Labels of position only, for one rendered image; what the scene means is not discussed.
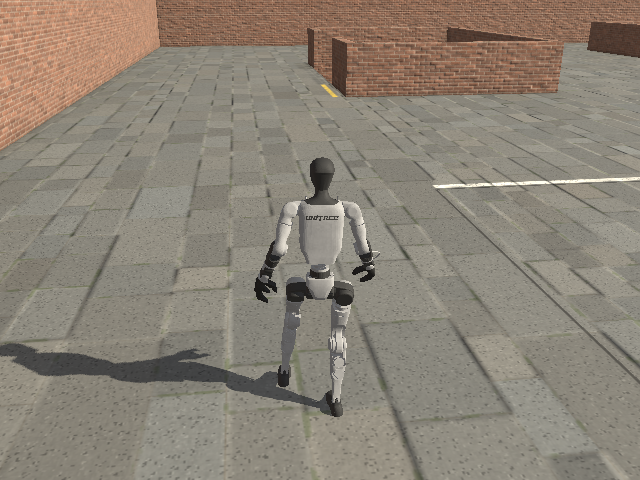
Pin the right robot upper arm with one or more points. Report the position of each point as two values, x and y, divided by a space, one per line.
353 212

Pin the left robot thigh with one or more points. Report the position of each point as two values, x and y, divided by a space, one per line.
295 292

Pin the robot left forearm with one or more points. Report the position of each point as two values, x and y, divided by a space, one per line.
269 265

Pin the left robot upper arm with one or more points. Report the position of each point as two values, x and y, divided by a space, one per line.
289 211

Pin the left robot foot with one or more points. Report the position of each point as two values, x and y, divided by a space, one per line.
283 379

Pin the robot right forearm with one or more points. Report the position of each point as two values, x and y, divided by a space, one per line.
367 259

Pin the right robot hand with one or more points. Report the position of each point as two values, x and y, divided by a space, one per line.
369 276

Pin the left robot hand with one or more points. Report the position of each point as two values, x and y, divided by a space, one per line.
260 286

